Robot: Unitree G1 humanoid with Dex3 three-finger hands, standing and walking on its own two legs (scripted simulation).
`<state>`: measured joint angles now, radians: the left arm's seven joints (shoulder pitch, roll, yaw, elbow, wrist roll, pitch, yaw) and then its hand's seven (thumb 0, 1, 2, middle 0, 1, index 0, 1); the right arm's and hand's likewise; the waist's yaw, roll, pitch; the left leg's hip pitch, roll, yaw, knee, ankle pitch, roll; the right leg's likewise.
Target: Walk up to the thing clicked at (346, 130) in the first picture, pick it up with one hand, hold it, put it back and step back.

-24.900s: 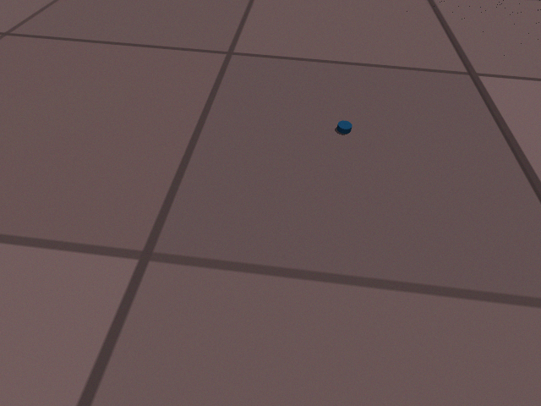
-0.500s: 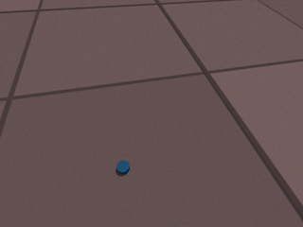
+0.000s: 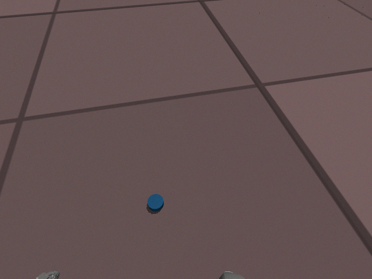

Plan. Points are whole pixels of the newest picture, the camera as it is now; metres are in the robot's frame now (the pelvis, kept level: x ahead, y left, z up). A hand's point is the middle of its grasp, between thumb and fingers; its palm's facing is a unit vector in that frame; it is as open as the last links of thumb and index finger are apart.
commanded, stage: walk up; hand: left
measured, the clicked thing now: (155, 202) +0.59 +0.17 -0.73
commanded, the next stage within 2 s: none
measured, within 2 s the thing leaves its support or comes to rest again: neither
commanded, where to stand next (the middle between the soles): +0.20 -0.04 m, yaw -3 degrees
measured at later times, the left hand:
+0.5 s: hand out of the picture +0.13 +0.25 -0.13, palm faces -0.05 -0.94 -0.34, open 7.4 cm
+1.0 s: hand out of the picture +0.10 +0.34 -0.14, palm faces -0.06 -0.91 -0.40, open 7.4 cm
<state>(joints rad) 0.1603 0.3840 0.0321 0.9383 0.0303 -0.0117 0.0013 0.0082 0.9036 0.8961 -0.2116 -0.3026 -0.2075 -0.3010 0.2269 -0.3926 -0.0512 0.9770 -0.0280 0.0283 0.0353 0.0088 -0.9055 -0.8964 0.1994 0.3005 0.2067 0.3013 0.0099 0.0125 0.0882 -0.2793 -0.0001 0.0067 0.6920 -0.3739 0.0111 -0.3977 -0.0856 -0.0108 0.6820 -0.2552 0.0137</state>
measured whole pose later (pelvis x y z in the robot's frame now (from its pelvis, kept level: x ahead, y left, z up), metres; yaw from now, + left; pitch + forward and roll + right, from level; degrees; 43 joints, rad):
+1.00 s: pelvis +0.06 +0.05 +0.01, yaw -3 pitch -3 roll +0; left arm 0.21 0.42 0.05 1.03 0.02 0.04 0.00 0.01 0.91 0.90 -0.21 -0.30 -0.20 -0.30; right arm 0.17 -0.41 -0.07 1.04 -0.02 -0.03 0.01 0.01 -0.91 -0.90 0.20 0.30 0.21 0.30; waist 0.03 -0.01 0.13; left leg -0.29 0.02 0.02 0.56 -0.21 -0.01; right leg -0.27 -0.05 0.11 0.69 -0.37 0.02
